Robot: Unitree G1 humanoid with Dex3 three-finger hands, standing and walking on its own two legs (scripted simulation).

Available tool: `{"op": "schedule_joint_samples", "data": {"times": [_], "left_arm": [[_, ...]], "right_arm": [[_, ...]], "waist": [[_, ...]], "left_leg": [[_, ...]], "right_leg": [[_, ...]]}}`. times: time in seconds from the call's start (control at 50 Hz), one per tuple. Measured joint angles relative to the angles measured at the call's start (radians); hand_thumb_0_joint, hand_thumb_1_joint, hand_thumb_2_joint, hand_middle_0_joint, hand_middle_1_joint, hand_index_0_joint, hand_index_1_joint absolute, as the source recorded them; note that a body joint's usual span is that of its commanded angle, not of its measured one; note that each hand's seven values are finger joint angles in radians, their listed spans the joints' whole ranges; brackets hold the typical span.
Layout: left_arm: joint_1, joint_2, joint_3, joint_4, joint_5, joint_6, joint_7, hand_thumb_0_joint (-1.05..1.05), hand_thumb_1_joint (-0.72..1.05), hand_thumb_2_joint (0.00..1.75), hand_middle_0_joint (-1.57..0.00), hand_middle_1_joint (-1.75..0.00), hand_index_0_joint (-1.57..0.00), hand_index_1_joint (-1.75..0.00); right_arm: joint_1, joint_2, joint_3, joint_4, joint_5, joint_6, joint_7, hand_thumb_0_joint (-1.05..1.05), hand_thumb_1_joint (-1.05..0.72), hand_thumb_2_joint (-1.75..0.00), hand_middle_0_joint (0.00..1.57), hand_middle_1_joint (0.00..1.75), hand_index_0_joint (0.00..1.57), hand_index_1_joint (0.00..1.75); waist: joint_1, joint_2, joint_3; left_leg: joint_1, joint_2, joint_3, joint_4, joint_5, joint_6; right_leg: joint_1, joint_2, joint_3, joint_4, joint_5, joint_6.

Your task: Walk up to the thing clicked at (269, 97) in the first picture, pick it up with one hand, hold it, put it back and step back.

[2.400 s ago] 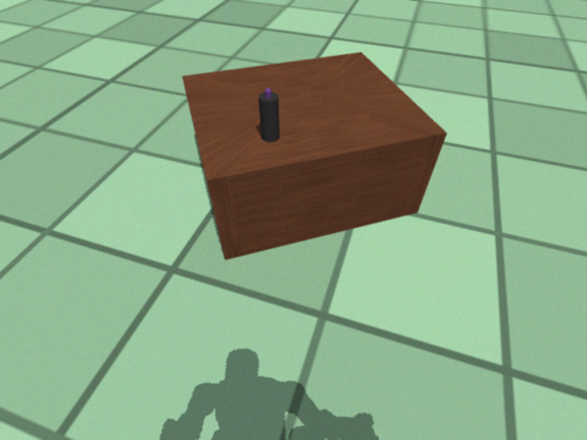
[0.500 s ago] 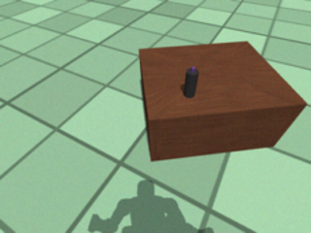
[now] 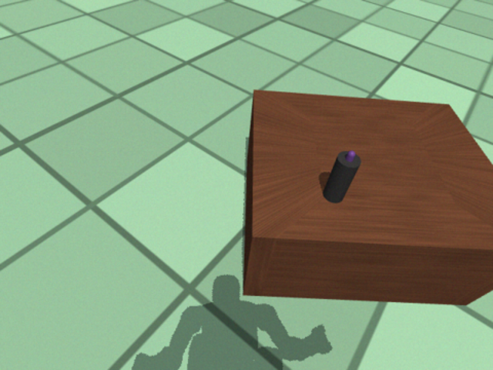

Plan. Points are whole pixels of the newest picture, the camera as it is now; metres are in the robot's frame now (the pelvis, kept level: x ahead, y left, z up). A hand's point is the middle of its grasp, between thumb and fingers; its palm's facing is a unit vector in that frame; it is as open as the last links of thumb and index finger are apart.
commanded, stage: walk up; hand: right
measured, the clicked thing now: (342, 175) +0.73 -0.27 -0.20
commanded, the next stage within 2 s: none
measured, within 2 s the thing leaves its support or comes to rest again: neither
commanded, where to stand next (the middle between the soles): +0.24 -0.06 m, yaw +0 degrees
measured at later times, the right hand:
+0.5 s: hand out of the picture +0.18 -0.34 -0.15, palm faces +0.00 +0.93 -0.36, open 7.4 cm
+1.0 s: hand (429, 335) +0.25 -0.33 -0.13, palm faces -0.06 +0.92 -0.40, open 7.4 cm
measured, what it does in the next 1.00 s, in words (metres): walks ahead: right foot, then left foot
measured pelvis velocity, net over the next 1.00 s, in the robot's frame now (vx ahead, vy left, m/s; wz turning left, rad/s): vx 0.17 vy -0.07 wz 0.02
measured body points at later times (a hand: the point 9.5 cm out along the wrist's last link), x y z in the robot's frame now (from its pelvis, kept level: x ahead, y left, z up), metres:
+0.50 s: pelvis +0.14 -0.06 +0.01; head +0.17 -0.09 +0.45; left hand +0.24 +0.25 -0.09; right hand +0.18 -0.39 -0.12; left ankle +0.10 +0.09 -0.70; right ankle +0.22 -0.18 -0.72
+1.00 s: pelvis +0.17 -0.07 +0.01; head +0.18 -0.05 +0.46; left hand +0.25 +0.24 -0.12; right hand +0.25 -0.38 -0.10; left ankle +0.21 +0.05 -0.72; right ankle +0.22 -0.18 -0.72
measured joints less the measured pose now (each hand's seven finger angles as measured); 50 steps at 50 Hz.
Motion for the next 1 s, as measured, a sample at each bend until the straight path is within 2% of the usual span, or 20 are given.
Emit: {"op": "schedule_joint_samples", "data": {"times": [0.06, 0.12, 0.22, 0.3, 0.36, 0.42, 0.44, 0.46, 0.5, 0.54, 0.58, 0.62, 0.72, 0.82, 0.86, 0.94, 1.0], "left_arm": [[-0.003, -0.013, -0.016, 0.018, 0.000, 0.023, 0.008, 0.01, 0.91, 0.90, -0.21, -0.30, -0.20, -0.30], [-0.016, -0.005, -0.019, 0.019, -0.006, 0.024, 0.006, 0.01, 0.91, 0.90, -0.21, -0.30, -0.20, -0.30], [-0.053, 0.011, -0.003, -0.002, -0.009, 0.020, -0.005, 0.01, 0.91, 0.90, -0.21, -0.30, -0.20, -0.30], [-0.066, 0.011, 0.005, 0.002, -0.002, 0.026, -0.020, 0.00, 0.91, 0.90, -0.21, -0.30, -0.20, -0.30], [-0.079, 0.005, 0.005, 0.013, 0.001, 0.021, -0.023, 0.00, 0.91, 0.90, -0.21, -0.30, -0.20, -0.30], [-0.099, -0.001, 0.004, 0.022, 0.003, 0.005, -0.011, 0.01, 0.91, 0.90, -0.21, -0.30, -0.20, -0.30], [-0.110, -0.013, 0.004, 0.029, 0.004, -0.005, -0.003, 0.00, 0.91, 0.90, -0.21, -0.30, -0.20, -0.30], [-0.125, -0.029, 0.002, 0.034, 0.007, -0.013, 0.004, 0.00, 0.91, 0.90, -0.20, -0.30, -0.20, -0.30], [-0.143, -0.049, -0.011, 0.026, 0.009, -0.023, 0.011, 0.00, 0.91, 0.90, -0.20, -0.30, -0.20, -0.30], [-0.155, -0.065, -0.024, 0.014, 0.004, -0.024, 0.014, 0.00, 0.91, 0.90, -0.21, -0.30, -0.20, -0.30], [-0.159, -0.079, -0.036, 0.008, 0.002, -0.023, 0.021, 0.00, 0.91, 0.90, -0.21, -0.30, -0.20, -0.30], [-0.161, -0.085, -0.045, 0.008, 0.003, -0.021, 0.026, 0.00, 0.91, 0.90, -0.21, -0.30, -0.20, -0.30], [-0.169, -0.080, -0.047, 0.023, 0.007, -0.010, 0.038, 0.00, 0.90, 0.90, -0.21, -0.30, -0.20, -0.30], [-0.199, -0.058, -0.045, 0.054, -0.007, 0.015, 0.043, 0.00, 0.90, 0.90, -0.21, -0.30, -0.20, -0.30], [-0.216, -0.050, -0.043, 0.075, -0.014, 0.029, 0.048, 0.00, 0.91, 0.90, -0.21, -0.30, -0.20, -0.30], [-0.226, -0.052, -0.046, 0.117, -0.019, 0.036, 0.046, 0.00, 0.91, 0.90, -0.21, -0.30, -0.20, -0.30], [-0.226, -0.048, -0.047, 0.152, -0.017, 0.028, 0.043, 0.00, 0.91, 0.90, -0.21, -0.30, -0.20, -0.30]], "right_arm": [[0.004, 0.009, 0.007, -0.025, 0.016, -0.008, -0.008, 0.01, -0.90, -0.90, 0.21, 0.30, 0.21, 0.30], [0.028, 0.024, 0.022, -0.033, 0.029, -0.014, -0.020, 0.01, -0.90, -0.90, 0.21, 0.30, 0.21, 0.30], [0.080, 0.024, 0.030, -0.027, 0.028, -0.020, -0.022, 0.00, -0.90, -0.90, 0.21, 0.30, 0.21, 0.30], [0.106, 0.006, 0.022, -0.019, 0.023, -0.013, -0.017, 0.01, -0.90, -0.90, 0.21, 0.30, 0.21, 0.31], [0.116, -0.016, 0.016, -0.015, 0.019, -0.002, -0.017, 0.01, -0.90, -0.90, 0.21, 0.30, 0.21, 0.31], [0.115, -0.033, 0.014, -0.009, 0.022, 0.018, -0.022, 0.01, -0.90, -0.90, 0.21, 0.30, 0.21, 0.31], [0.107, -0.042, 0.012, -0.003, 0.025, 0.027, -0.025, 0.01, -0.90, -0.90, 0.21, 0.30, 0.21, 0.31], [0.093, -0.049, 0.010, 0.006, 0.028, 0.036, -0.031, 0.01, -0.90, -0.90, 0.21, 0.30, 0.21, 0.30], [0.072, -0.041, 0.014, 0.017, 0.031, 0.053, -0.041, 0.01, -0.90, -0.90, 0.20, 0.30, 0.20, 0.30], [0.056, -0.032, 0.026, 0.028, 0.029, 0.062, -0.043, 0.01, -0.90, -0.90, 0.20, 0.30, 0.20, 0.30], [0.044, -0.028, 0.032, 0.040, 0.033, 0.063, -0.042, 0.01, -0.90, -0.90, 0.20, 0.30, 0.20, 0.30], [0.038, -0.023, 0.037, 0.050, 0.034, 0.064, -0.041, 0.01, -0.90, -0.90, 0.20, 0.30, 0.20, 0.30], [0.018, -0.011, 0.041, 0.090, 0.027, 0.073, -0.041, 0.01, -0.90, -0.90, 0.20, 0.30, 0.20, 0.30], [-0.004, -0.004, 0.033, 0.133, 0.018, 0.078, -0.044, 0.01, -0.90, -0.90, 0.21, 0.30, 0.20, 0.30], [-0.019, 0.007, 0.030, 0.147, 0.010, 0.080, -0.043, 0.01, -0.90, -0.90, 0.20, 0.30, 0.20, 0.30], [-0.051, 0.005, 0.038, 0.160, 0.011, 0.086, -0.033, 0.01, -0.90, -0.90, 0.21, 0.30, 0.20, 0.30], [-0.080, 0.008, 0.046, 0.168, 0.016, 0.087, -0.032, 0.01, -0.90, -0.90, 0.21, 0.30, 0.20, 0.30]], "waist": [[-0.030, 0.009, -0.006], [-0.047, -0.005, -0.015], [-0.059, -0.017, -0.014], [-0.067, -0.004, -0.024], [-0.076, 0.014, -0.030], [-0.083, 0.037, -0.029], [-0.080, 0.063, -0.022], [-0.082, 0.099, -0.009], [-0.076, 0.116, 0.005], [-0.062, 0.110, 0.013], [-0.056, 0.115, 0.012], [-0.052, 0.119, 0.005], [-0.044, 0.117, -0.009], [-0.053, 0.087, -0.017], [-0.052, 0.049, -0.015], [-0.054, 0.049, -0.024], [-0.050, 0.045, -0.023]], "left_leg": [[0.037, 0.012, -0.005, 0.021, -0.059, 0.011], [0.115, 0.013, -0.004, -0.053, -0.054, -0.001], [0.209, 0.010, -0.009, -0.144, -0.051, -0.012], [0.262, 0.014, 0.000, -0.182, -0.069, -0.022], [0.273, 0.019, 0.006, -0.162, -0.106, -0.040], [0.253, 0.032, 0.001, -0.079, -0.174, -0.065], [0.239, 0.053, -0.004, -0.030, -0.206, -0.067], [0.216, 0.079, -0.022, 0.033, -0.226, -0.047], [0.156, 0.056, -0.071, 0.172, -0.288, -0.031], [0.096, 0.021, -0.079, 0.295, -0.331, -0.026], [0.045, 0.010, -0.089, 0.350, -0.321, -0.027], [0.015, 0.013, -0.094, 0.335, -0.292, -0.033], [0.022, 0.027, -0.099, 0.162, -0.222, -0.049], [0.084, 0.012, -0.075, 0.017, -0.097, -0.040], [0.090, -0.007, -0.063, 0.016, -0.093, -0.041], [0.089, 0.013, -0.070, 0.012, -0.099, -0.032], [0.098, 0.016, -0.074, -0.002, -0.091, -0.040]], "right_leg": [[-0.125, 0.047, 0.069, 0.279, -0.004, -0.021], [-0.225, 0.041, 0.113, 0.339, 0.078, -0.018], [-0.328, -0.010, 0.150, 0.250, 0.212, 0.008], [-0.341, -0.044, 0.126, 0.102, 0.271, 0.029], [-0.307, -0.050, 0.103, -0.043, 0.288, 0.030], [-0.233, -0.027, 0.078, -0.176, 0.336, 0.021], [-0.217, -0.006, 0.069, -0.191, 0.327, 0.028], [-0.213, 0.017, 0.052, -0.179, 0.313, 0.029], [-0.214, 0.022, 0.044, -0.153, 0.289, 0.023], [-0.202, 0.011, 0.054, -0.161, 0.285, 0.013], [-0.181, 0.009, 0.050, -0.193, 0.292, 0.008], [-0.165, 0.010, 0.044, -0.214, 0.295, 0.004], [-0.151, 0.027, 0.024, -0.201, 0.271, -0.001], [-0.173, 0.022, -0.003, -0.110, 0.212, 0.010], [-0.179, 0.003, 0.009, -0.089, 0.202, 0.019], [-0.168, 0.040, 0.021, -0.107, 0.115, 0.009], [-0.139, 0.044, 0.017, -0.177, 0.244, 0.016]]}}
